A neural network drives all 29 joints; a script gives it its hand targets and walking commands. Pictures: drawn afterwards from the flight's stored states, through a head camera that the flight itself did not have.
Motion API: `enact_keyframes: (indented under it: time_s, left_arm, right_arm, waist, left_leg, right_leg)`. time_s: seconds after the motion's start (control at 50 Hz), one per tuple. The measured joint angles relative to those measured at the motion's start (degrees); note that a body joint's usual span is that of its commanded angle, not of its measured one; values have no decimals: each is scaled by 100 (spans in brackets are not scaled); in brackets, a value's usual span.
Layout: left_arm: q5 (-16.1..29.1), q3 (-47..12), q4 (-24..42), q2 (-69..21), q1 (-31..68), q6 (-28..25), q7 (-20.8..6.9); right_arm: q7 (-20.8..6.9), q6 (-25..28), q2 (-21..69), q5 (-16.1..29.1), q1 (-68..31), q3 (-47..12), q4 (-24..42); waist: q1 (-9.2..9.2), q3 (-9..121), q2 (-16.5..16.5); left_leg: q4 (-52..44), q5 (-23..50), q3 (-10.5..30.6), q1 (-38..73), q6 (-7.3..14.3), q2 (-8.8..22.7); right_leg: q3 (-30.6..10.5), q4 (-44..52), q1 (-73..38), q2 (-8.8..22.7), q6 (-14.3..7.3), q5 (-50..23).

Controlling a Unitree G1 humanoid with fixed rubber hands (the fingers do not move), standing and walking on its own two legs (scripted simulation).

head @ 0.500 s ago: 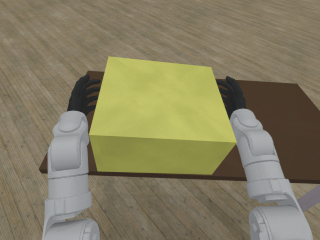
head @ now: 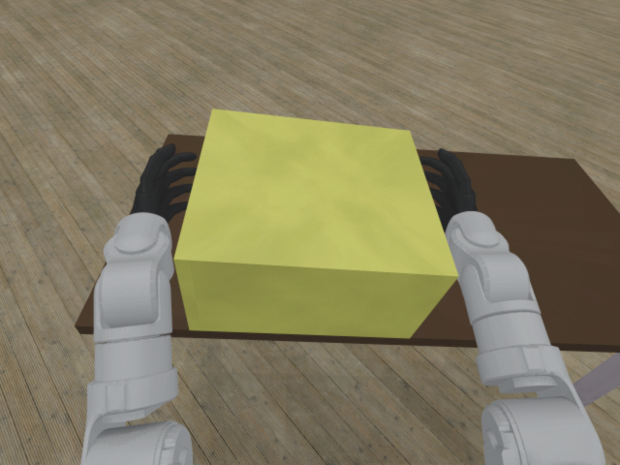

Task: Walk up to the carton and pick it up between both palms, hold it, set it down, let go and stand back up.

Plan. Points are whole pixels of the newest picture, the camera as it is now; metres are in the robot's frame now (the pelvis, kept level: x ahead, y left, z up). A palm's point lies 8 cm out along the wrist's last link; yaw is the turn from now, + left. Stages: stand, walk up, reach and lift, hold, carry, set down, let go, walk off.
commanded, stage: hold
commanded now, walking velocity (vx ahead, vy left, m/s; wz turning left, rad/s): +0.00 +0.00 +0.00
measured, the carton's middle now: (309, 221) +0.37 +0.01 +0.14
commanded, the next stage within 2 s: none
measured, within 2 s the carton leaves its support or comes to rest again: neither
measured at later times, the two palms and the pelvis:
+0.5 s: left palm (127, 223) +0.32 +0.21 +0.18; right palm (441, 206) +0.37 -0.15 +0.18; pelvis +0.00 +0.00 +0.00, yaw +1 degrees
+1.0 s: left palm (161, 218) +0.35 +0.18 +0.16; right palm (461, 218) +0.36 -0.18 +0.16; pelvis +0.00 +0.00 +0.00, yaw -1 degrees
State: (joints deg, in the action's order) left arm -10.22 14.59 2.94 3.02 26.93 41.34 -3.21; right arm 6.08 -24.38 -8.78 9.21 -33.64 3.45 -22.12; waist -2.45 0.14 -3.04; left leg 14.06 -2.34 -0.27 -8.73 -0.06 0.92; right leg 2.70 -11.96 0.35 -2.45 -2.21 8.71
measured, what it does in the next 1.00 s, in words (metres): stands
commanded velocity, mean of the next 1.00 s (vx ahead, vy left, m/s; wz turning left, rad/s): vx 0.00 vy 0.00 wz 0.00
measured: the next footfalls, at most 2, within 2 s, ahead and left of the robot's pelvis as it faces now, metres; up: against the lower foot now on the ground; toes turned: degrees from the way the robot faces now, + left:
none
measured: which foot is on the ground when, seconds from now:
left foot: down 0.00-1.00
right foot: down 0.00-1.00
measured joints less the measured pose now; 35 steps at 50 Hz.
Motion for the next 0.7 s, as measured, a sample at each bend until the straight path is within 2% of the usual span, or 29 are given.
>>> enact_keyframes:
  time_s: [0.14,0.28,0.42,0.6,0.7]
  left_arm:
    - [-24,-17,129,-35,-65,52,16]
    - [15,-56,627,-95,-379,416,120]
    - [101,-51,1049,-46,-525,664,158]
    - [1,158,538,-34,-26,696,-26]
    - [-5,148,7,55,210,315,-85]
  right_arm:
    - [12,-10,-53,77,42,-65,58]
    - [138,-283,-232,350,149,-394,323]
    - [161,-483,-168,342,209,-397,643]
    - [110,-624,-108,229,-245,-201,204]
    - [-61,-499,122,-91,-362,232,31]
  waist:
    - [17,-17,-8]
    - [89,-85,25]
    - [116,0,96]
    - [121,41,97]
    - [-26,190,94]
  left_leg:
    - [-6,-15,-7,27,0,-3]
    - [-3,-26,-1,67,7,-12]
    - [29,-26,48,17,9,-18]
    - [-4,37,93,15,15,-33]
    - [74,20,136,-167,22,-48]
  right_leg:
    - [-6,7,-23,4,0,9]
    - [0,19,-72,11,5,16]
    - [46,66,-73,8,8,-13]
    - [99,63,-69,17,11,-39]
    - [145,5,89,26,19,-17]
